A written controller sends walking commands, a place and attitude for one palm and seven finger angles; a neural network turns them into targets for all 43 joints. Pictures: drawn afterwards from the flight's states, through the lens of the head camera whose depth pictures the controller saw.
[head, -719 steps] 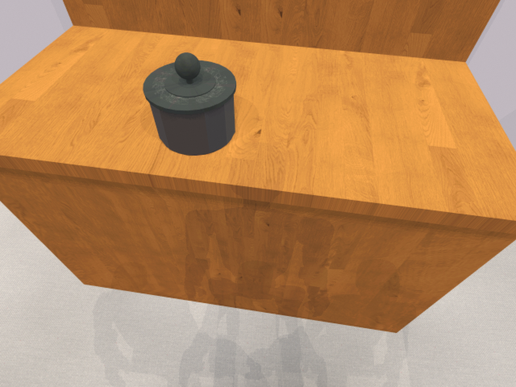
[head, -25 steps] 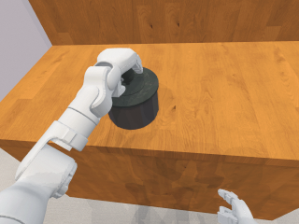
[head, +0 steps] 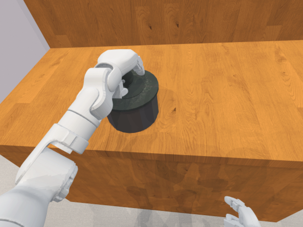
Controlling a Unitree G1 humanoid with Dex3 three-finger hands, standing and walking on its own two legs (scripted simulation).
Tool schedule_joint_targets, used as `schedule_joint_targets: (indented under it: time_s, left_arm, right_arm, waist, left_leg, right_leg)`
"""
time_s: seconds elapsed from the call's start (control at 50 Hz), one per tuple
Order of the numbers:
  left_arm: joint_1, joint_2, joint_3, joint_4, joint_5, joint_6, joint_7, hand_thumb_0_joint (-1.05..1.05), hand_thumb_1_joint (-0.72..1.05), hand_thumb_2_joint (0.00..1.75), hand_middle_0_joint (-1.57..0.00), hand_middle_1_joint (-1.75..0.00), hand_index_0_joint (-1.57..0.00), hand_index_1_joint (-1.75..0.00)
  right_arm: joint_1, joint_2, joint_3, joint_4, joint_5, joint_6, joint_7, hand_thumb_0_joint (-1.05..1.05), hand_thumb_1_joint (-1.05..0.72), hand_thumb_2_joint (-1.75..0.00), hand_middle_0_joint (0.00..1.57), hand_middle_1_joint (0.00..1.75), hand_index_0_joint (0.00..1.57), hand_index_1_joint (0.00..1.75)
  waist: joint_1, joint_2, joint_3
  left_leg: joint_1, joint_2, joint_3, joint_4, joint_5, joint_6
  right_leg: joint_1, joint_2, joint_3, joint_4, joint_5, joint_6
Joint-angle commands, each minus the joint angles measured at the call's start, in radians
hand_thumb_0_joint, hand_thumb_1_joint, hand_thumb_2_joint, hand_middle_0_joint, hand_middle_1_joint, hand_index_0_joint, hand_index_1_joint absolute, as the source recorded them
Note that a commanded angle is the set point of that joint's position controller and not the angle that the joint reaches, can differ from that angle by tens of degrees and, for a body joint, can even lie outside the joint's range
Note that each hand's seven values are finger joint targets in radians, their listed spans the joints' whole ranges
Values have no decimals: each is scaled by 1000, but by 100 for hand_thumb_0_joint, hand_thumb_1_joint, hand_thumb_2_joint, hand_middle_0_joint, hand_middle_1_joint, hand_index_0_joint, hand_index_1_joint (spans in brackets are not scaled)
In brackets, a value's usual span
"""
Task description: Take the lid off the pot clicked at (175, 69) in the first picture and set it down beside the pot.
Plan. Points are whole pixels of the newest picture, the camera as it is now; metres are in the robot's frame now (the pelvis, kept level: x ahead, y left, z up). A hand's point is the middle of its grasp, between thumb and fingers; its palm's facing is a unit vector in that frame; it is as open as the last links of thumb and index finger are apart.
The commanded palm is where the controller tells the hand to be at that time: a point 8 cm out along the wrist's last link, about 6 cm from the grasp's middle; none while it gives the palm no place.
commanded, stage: close the fingers and squeeze the knob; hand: left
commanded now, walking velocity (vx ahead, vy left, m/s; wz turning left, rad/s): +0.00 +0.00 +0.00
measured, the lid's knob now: (124, 77) +0.47 +0.08 +0.17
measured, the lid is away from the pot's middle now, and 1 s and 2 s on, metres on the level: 0.00 0.00 0.00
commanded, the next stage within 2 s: lift the lid straight up in 0.98 s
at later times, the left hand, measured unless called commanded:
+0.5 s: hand (119, 82) +0.43 +0.09 +0.18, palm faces -0.18 -0.03 -0.98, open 7.4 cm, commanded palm +0.40 +0.09 +0.24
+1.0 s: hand (119, 82) +0.43 +0.09 +0.18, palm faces -0.17 -0.04 -0.98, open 7.4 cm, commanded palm +0.40 +0.09 +0.24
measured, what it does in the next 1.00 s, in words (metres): stands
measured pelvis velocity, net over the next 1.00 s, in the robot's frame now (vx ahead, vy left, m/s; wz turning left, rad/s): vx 0.00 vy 0.00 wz -0.01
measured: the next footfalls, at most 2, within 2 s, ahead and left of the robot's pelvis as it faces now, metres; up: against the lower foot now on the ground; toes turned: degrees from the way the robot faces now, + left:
none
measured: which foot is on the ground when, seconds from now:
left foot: down 0.00-1.00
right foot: down 0.00-1.00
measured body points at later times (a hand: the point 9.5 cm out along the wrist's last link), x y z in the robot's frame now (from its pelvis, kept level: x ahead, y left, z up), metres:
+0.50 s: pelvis +0.00 +0.00 +0.00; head +0.02 -0.04 +0.45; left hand +0.43 +0.09 +0.23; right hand +0.18 -0.23 -0.12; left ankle +0.01 +0.10 -0.74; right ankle -0.02 -0.12 -0.74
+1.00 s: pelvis +0.00 +0.00 +0.00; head +0.02 -0.04 +0.45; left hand +0.43 +0.09 +0.23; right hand +0.17 -0.23 -0.12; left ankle +0.01 +0.11 -0.74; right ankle -0.02 -0.12 -0.74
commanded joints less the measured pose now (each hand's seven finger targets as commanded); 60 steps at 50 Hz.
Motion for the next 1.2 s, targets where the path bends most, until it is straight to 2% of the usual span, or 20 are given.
schedule_joint_targets:
  time_s: [0.0, 0.06, 0.12, 0.14, 0.16, 0.2, 0.26, 0.3, 0.34, 0.4, 0.42, 0.5, 0.64, 0.7, 0.76, 0.82, 0.9, 1.04, 1.12, 1.18]
  left_arm:
    - [-479, 166, 147, -243, -9, -29, 38, 0, -8, 132, -84, -33, -84, -33]
    - [-487, 135, 110, -191, 13, -15, 32, 0, -4, 129, -81, -45, -81, -45]
    - [-446, 196, 166, -201, 13, -25, 37, 0, 0, 126, -80, -54, -80, -54]
    - [-457, 208, 173, -177, 19, -20, 39, 0, 2, 125, -79, -56, -79, -56]
    - [-477, 172, 140, -197, 19, -17, 35, 0, 3, 124, -79, -59, -79, -59]
    - [-451, 185, 159, -260, -8, -28, 36, 0, 6, 122, -79, -63, -79, -63]
    - [-449, 199, 165, -189, 15, -13, 32, 0, 10, 118, -78, -68, -78, -68]
    - [-454, 186, 157, -236, -10, -24, 33, 0, 13, 115, -79, -72, -79, -72]
    - [-479, 197, 157, -221, 15, -17, 31, 0, 16, 112, -79, -75, -79, -75]
    - [-445, 204, 173, -241, -7, -24, 34, 0, 16, 118, -80, -68, -83, -69]
    - [-464, 220, 177, -226, 16, -23, 32, 0, 17, 119, -80, -67, -83, -68]
    - [-422, 198, 172, -235, -10, -25, 34, 0, 22, 121, -82, -67, -86, -69]
    - [-450, 234, 192, -235, 20, -27, 35, 0, 29, 122, -85, -69, -90, -71]
    - [-432, 198, 172, -251, -9, -30, 38, 0, 32, 123, -87, -70, -92, -72]
    - [-454, 200, 165, -200, 20, -17, 40, 0, 34, 124, -88, -71, -93, -72]
    - [-448, 195, 160, -225, 15, -26, 42, 0, 37, 125, -90, -71, -95, -73]
    - [-443, 201, 174, -229, -4, -25, 45, 0, 40, 126, -92, -72, -97, -75]
    - [-470, 148, 120, -194, 18, -12, 40, 0, 45, 126, -94, -73, -99, -76]
    - [-535, 201, 151, -282, 17, -22, 43, 0, 45, 127, -94, -73, -100, -77]
    - [-551, 190, 143, -224, 17, -8, 41, 0, 45, 127, -95, -73, -100, -77]
  right_arm:
    - [-134, -90, -32, -163, -1, -44, 0, 0, -90, -90, 20, 30, 20, 30]
    - [-147, -76, -18, -161, 5, -41, -2, 0, -90, -90, 20, 30, 20, 30]
    - [-148, -78, -18, -165, 1, -41, -3, 0, -90, -90, 20, 30, 20, 30]
    - [-146, -80, -16, -162, 2, -40, -7, 0, -90, -90, 20, 30, 20, 30]
    - [-153, -75, -15, -164, 2, -43, -6, 0, -90, -90, 20, 30, 20, 30]
    - [-151, -86, -27, -172, 1, -43, -4, 0, -90, -90, 20, 30, 20, 30]
    - [-152, -77, -15, -165, 4, -42, -9, 0, -90, -90, 20, 30, 20, 30]
    - [-149, -88, -24, -166, 3, -40, -8, 0, -90, -90, 20, 30, 20, 30]
    - [-152, -77, -18, -166, 4, -42, -8, 0, -90, -90, 20, 30, 20, 30]
    - [-142, -90, -25, -166, 0, -44, -9, 0, -90, -90, 20, 30, 20, 30]
    - [-148, -79, -16, -165, 1, -45, -8, 0, -90, -90, 20, 30, 20, 30]
    - [-143, -91, -26, -167, 2, -44, -5, 0, -90, -90, 20, 30, 20, 30]
    - [-145, -81, -19, -171, 3, -49, -12, 0, -90, -90, 20, 30, 20, 30]
    - [-134, -93, -27, -167, 1, -45, -5, 0, -90, -90, 20, 30, 20, 30]
    - [-138, -82, -19, -166, 4, -45, -10, 0, -90, -90, 20, 30, 20, 30]
    - [-137, -79, -19, -170, 1, -47, -8, 0, -90, -90, 20, 30, 20, 30]
    - [-130, -94, -29, -162, 1, -44, -8, 0, -90, -90, 20, 30, 20, 30]
    - [-142, -76, -20, -166, 5, -42, -8, 0, -90, -90, 20, 30, 20, 30]
    - [-146, -74, -20, -169, 0, -51, -7, 0, -90, -90, 20, 30, 20, 30]
    - [-144, -76, -16, -157, 3, -53, -11, 0, -90, -90, 20, 30, 20, 30]
  waist:
    - [-7, -138, -413]
    - [-8, -163, -365]
    - [5, -157, -413]
    - [2, -172, -377]
    - [-2, -158, -372]
    - [-3, -139, -418]
    - [2, -172, -370]
    - [-9, -143, -381]
    - [-2, -154, -390]
    - [-4, -139, -414]
    - [3, -140, -429]
    - [-4, -137, -397]
    - [6, -147, -406]
    - [-4, -122, -393]
    - [-1, -147, -369]
    - [3, -143, -418]
    - [-7, -145, -399]
    - [-9, -139, -375]
    - [-2, -114, -453]
    - [-6, -129, -401]
  left_leg:
    - [215, -9, -22, 3, 301, 35]
    - [182, -9, -11, -16, 262, 29]
    - [193, -10, -7, -6, 294, 32]
    - [172, -9, -7, -7, 279, 31]
    - [177, -11, -4, -7, 277, 31]
    - [206, -9, -13, 10, 314, 35]
    - [169, -10, -4, -7, 273, 31]
    - [187, -11, -13, 2, 275, 33]
    - [186, -8, -10, -4, 274, 32]
    - [201, -10, -17, 8, 310, 34]
    - [200, -10, -9, -2, 319, 31]
    - [196, -7, -19, 5, 307, 32]
    - [195, -5, -12, -5, 300, 32]
    - [203, -2, -23, -1, 314, 30]
    - [184, -3, -13, -15, 268, 28]
    - [202, -6, -18, -11, 301, 31]
    - [199, -3, -21, -3, 287, 31]
    - [196, -2, -17, -12, 268, 29]
    - [228, -10, -19, -6, 306, 33]
    - [206, -7, -25, -13, 296, 29]
  right_leg:
    - [100, 39, -17, -27, 421, -51]
    - [84, 45, -23, -35, 397, -45]
    - [120, 44, -13, -27, 421, -43]
    - [112, 43, -16, -32, 427, -43]
    - [102, 41, -15, -33, 430, -43]
    - [115, 35, -12, -24, 448, -48]
    - [109, 42, -14, -35, 427, -40]
    - [97, 35, -15, -32, 419, -46]
    - [104, 44, -17, -34, 417, -43]
    - [112, 36, -14, -28, 445, -46]
    - [127, 44, -13, -24, 444, -42]
    - [104, 37, -18, -27, 429, -48]
    - [119, 44, -13, -31, 426, -44]
    - [94, 39, -22, -31, 415, -50]
    - [87, 48, -22, -37, 382, -46]
    - [111, 49, -19, -30, 400, -46]
    - [95, 40, -19, -34, 400, -49]
    - [73, 50, -25, -38, 372, -48]
    - [124, 49, -13, -30, 420, -47]
    - [101, 50, -20, -33, 413, -49]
